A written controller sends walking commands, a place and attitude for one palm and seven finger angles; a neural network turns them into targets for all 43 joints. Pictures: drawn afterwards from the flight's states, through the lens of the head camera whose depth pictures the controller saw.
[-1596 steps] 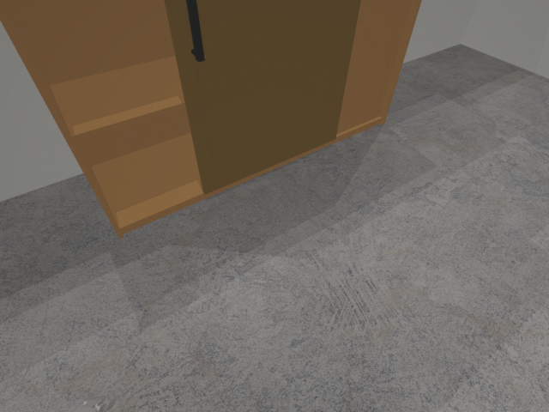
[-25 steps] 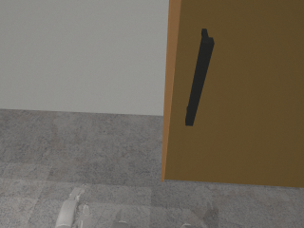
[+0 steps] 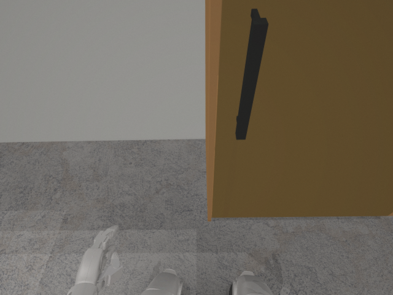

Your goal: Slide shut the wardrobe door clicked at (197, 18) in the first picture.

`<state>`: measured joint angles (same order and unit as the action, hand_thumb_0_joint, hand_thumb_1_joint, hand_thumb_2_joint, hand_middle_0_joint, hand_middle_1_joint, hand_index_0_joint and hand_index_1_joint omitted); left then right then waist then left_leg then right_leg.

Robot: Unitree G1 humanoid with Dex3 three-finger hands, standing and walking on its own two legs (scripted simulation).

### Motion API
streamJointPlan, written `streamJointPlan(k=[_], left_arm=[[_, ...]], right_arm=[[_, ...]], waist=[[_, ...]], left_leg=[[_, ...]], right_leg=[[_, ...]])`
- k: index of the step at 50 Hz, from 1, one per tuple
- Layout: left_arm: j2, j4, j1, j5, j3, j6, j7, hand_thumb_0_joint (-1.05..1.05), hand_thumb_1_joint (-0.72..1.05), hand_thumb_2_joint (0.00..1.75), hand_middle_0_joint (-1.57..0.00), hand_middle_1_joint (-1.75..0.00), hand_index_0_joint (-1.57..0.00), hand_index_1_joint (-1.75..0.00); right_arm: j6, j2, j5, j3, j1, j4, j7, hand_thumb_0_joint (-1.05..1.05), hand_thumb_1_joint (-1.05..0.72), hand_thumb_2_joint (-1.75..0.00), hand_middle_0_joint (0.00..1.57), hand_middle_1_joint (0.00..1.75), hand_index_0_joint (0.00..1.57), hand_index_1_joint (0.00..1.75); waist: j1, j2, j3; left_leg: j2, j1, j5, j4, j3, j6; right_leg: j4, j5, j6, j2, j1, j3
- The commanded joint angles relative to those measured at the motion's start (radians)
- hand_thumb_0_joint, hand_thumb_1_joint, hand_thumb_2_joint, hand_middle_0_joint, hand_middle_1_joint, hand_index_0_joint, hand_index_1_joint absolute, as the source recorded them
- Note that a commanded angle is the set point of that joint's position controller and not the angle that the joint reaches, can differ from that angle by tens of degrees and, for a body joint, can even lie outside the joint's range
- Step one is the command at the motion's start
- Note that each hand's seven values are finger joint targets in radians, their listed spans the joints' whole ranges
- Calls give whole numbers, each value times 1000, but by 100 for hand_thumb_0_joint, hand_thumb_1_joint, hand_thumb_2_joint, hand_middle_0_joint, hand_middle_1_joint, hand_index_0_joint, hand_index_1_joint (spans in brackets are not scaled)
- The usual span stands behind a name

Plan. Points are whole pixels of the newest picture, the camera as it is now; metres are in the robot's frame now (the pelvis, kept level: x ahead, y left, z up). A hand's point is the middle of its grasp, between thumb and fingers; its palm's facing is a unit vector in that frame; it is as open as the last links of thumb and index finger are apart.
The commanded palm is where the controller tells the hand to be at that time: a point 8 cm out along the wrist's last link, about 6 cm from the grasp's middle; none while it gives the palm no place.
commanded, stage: step back with the hand held close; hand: right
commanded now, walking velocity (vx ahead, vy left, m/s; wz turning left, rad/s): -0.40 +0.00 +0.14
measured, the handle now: (246, 84) +0.52 -0.08 +0.15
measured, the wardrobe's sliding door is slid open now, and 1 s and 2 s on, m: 0.00 0.00 0.00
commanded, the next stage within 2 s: stop stepping back and stand still in 0.16 s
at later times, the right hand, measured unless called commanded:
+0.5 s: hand out of the picture +0.12 -0.25 +0.22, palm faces +0.39 +0.83 -0.40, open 7.5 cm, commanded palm +0.07 -0.29 +0.21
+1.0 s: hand out of the picture +0.11 -0.27 +0.20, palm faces +0.38 +0.85 -0.38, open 7.5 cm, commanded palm +0.05 -0.31 +0.21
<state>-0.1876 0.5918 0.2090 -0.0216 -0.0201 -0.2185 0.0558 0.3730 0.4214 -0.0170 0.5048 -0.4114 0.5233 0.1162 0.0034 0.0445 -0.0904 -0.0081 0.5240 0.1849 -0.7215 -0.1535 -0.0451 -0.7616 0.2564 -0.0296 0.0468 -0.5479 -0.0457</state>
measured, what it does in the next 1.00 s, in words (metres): walks backwards: left foot, then right foot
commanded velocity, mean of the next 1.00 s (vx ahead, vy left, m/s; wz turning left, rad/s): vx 0.00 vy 0.02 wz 0.03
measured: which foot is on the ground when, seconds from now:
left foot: down 0.00-0.18, up 0.20-0.38, down 0.40-1.00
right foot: down 0.00-0.38, up 0.40-0.58, down 0.60-1.00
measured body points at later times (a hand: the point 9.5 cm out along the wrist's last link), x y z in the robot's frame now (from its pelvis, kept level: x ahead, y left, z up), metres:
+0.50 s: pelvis -0.10 -0.01 +0.03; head -0.11 -0.02 +0.48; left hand +0.03 +0.24 -0.06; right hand +0.10 -0.29 +0.24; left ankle -0.09 +0.12 -0.70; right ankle -0.02 -0.12 -0.65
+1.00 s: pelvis -0.12 -0.03 +0.02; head -0.15 -0.05 +0.47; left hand -0.02 +0.23 -0.06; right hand +0.08 -0.31 +0.22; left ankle -0.12 +0.07 -0.70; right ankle -0.08 -0.14 -0.70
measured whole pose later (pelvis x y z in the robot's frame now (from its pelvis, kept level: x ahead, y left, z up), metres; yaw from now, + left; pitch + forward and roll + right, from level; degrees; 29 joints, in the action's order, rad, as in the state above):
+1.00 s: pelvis -0.12 -0.03 +0.02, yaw +7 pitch -2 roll +0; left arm -0.22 0.69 0.27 -0.02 0.00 -0.13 0.07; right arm 0.21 0.38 0.02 0.41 -0.47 0.43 0.15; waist 0.00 0.04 0.03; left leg -0.01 0.30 0.32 -0.65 0.03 0.02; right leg -0.61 0.28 -0.02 0.02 -0.29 -0.05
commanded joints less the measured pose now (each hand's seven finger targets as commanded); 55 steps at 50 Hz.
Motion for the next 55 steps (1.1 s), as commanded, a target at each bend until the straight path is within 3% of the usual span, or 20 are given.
streamJointPlan(k=[1, 6, 8, 9, 10, 12, 17, 18, 19, 20, 27, 30, 32, 37, 40, 45, 49, 52, 53, 55], left_arm=[[-136, -133, -29, 5, -65, -42, 7, 0, 90, 90, -20, -30, -20, -30], [-115, -58, -3, 11, -52, 15, -19, 0, 90, 90, -20, -30, -20, -30], [-154, -96, -7, 14, -56, 8, 1, 0, 90, 90, -20, -30, -20, -30], [-185, -118, -68, 8, -59, -9, 15, 0, 90, 90, -20, -30, -20, -30], [-173, -102, -61, -7, -69, -30, 27, 0, 90, 90, -20, -30, -20, -30], [-176, -81, -40, 16, -110, -43, 9, 0, 90, 90, -20, -30, -20, -30], [-143, -130, -59, 27, -60, -16, -10, 0, 90, 90, -20, -30, -20, -30], [-134, -134, -63, 22, -56, -10, -7, 0, 90, 90, -20, -30, -20, -30], [-120, -129, -45, 21, -54, -1, -6, 0, 90, 90, -20, -30, -20, -30], [-130, -121, -80, 16, -30, -5, -3, 0, 90, 90, -20, -30, -20, -30], [-137, -69, -45, 11, -12, -20, 41, 0, 90, 90, -20, -30, -20, -30], [-193, -118, -57, 26, -32, -19, 29, 0, 90, 90, -20, -30, -20, -30], [-151, -98, -71, 10, -20, -5, 30, 0, 90, 90, -20, -30, -20, -30], [-161, -113, -61, 6, -31, 23, 10, 0, 90, 90, -20, -30, -20, -30], [-145, -104, -50, 14, -38, 43, 8, 0, 90, 90, -20, -30, -20, -30], [-136, -72, -55, 10, -11, 34, 25, 0, 90, 90, -20, -30, -20, -30], [-152, -81, -82, 14, -10, 20, 29, 0, 90, 90, -20, -30, -20, -30], [-141, -85, -81, 8, -3, 18, 18, 0, 90, 90, -20, -30, -20, -30], [-300, 144, -62, 5, -71, 32, -54, 0, 90, 90, -20, -30, -20, -30], [-150, 141, 74, 11, -48, 114, -50, 0, 90, 90, -20, -30, -20, -30]], right_arm=[[53, 190, 32, 157, 2, 191, 27, 0, -90, -90, 20, 30, 20, 30], [29, 209, 45, 121, 51, 185, 30, 0, -90, -90, 20, 30, 20, 30], [36, 186, 49, 116, 59, 195, 28, 0, -90, -90, 20, 30, 20, 30], [45, 165, 47, 113, 99, 231, 31, 0, -90, -90, 20, 30, 20, 30], [40, 195, 41, 160, 112, 232, 41, 0, -90, -90, 20, 30, 20, 30], [36, 157, 67, 120, 36, 169, 33, 0, -90, -90, 20, 30, 20, 30], [-30, 147, 73, 71, -86, 187, 28, 0, -90, -90, 20, 30, 20, 30], [-43, 165, 61, 70, -61, 199, 22, 0, -90, -90, 20, 30, 20, 30], [-49, 205, 55, 85, -24, 205, 24, 0, -90, -90, 20, 30, 20, 30], [-49, 291, 62, 119, 99, 267, 39, 0, -90, -90, 20, 30, 20, 30], [-99, 123, 39, 3, 44, 45, 53, 0, -90, -90, 20, 30, 20, 30], [-78, 153, 37, 14, 52, 152, 49, 0, -90, -90, 20, 30, 20, 30], [-86, 169, 28, 37, 17, 152, 43, 0, -90, -90, 20, 30, 20, 30], [-111, 146, 22, 13, -43, 145, 42, 0, -90, -90, 20, 30, 20, 30], [-125, 177, 44, 31, 7, 116, 42, 0, -90, -90, 20, 30, 20, 30], [-118, 143, 47, -3, 61, 83, 48, 0, -90, -90, 20, 30, 20, 30], [-88, 176, 40, 35, 22, 138, 47, 0, -90, -90, 20, 30, 20, 30], [-94, 164, 18, 29, 9, 135, 43, 0, -90, -90, 20, 30, 20, 30], [-280, -68, -39, -365, -22, -665, -99, 0, -90, -90, 20, 30, 20, 30], [-365, -123, -21, -393, -14, -742, -112, 0, -90, -90, 20, 30, 20, 30]], waist=[[-13, 19, 159], [17, 199, 191], [23, -42, 142], [29, -392, 139], [25, -468, 219], [-14, -217, 258], [-35, -300, 205], [-41, -141, 164], [-36, 151, 109], [-27, 176, 108], [14, -16, 136], [-10, -213, 181], [11, -332, 98], [-5, -186, 101], [-7, 153, 103], [24, 20, 85], [-7, -287, 146], [-11, -169, 61], [22, -45, 91], [24, 160, 229]], left_leg=[[111, -59, 201, 217, -215, 121], [207, 282, 362, 405, -167, 145], [61, 221, 339, 149, -47, 67], [-82, 52, 352, -282, 99, 11], [-122, -118, 340, -693, 107, -2], [-87, -54, 324, -662, 95, 18], [-48, -336, 387, 122, 233, 88], [27, -299, 392, 340, 131, 121], [260, -95, 460, 561, -249, 204], [398, -61, 246, 586, -363, 270], [180, -95, 281, 356, -29, 139], [-2, -155, 126, 49, 129, 44], [-16, -200, 244, -54, 175, 38], [-1, -420, 240, 281, 167, 98], [297, -262, 493, 537, -334, 260], [198, -40, 382, 393, -30, 178], [3, -201, 203, 45, 147, 38], [24, -340, 88, 206, 148, 48], [122, -275, -318, 135, 111, 63], [187, -329, -477, 188, 47, 108]], right_leg=[[92, 439, -8, -7, -48, 41], [-109, 186, 36, -73, 406, 11], [249, 343, -37, 34, 290, 161], [550, 576, -135, 265, 25, 410], [672, 583, -196, 414, -133, 539], [485, 209, -151, 317, 79, 287], [454, 409, -4, 180, 63, 122], [239, 347, 42, 68, 59, 9], [-184, 242, 71, -57, 61, -55], [-423, 163, 70, -59, -40, 34], [278, 73, 0, -22, 346, 13], [500, 48, -67, 190, 334, 288], [654, 500, -100, 223, 135, 366], [424, 373, -27, 85, 49, 115], [-128, 153, 17, -43, 37, 11], [192, 75, 0, 5, 362, 11], [542, 262, -94, 210, 251, 347], [472, 129, -70, 151, 124, 227], [203, -237, -29, 62, 121, 144], [85, -238, 22, 30, 193, 72]])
